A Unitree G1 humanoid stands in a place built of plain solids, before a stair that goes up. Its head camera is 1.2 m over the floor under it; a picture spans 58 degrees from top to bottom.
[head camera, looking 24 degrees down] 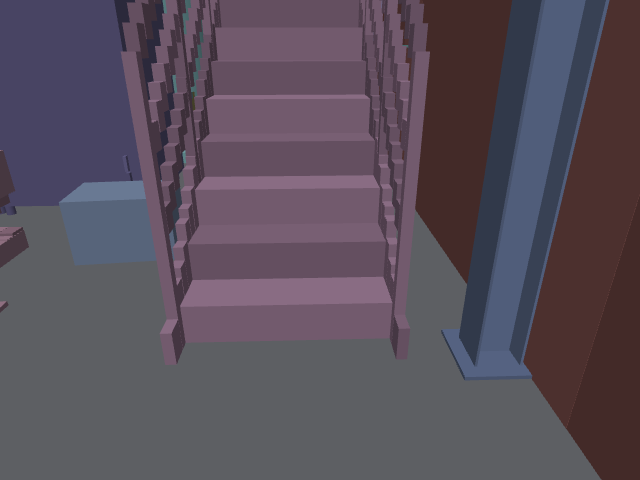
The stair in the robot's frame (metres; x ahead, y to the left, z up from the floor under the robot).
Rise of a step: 0.19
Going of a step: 0.23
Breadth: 1.01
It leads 2 degrees to the left of straight ahead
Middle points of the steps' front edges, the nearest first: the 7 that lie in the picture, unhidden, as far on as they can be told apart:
1.59 0.14 0.19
1.82 0.15 0.38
2.05 0.16 0.56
2.29 0.17 0.75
2.52 0.17 0.94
2.75 0.18 1.13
2.99 0.19 1.31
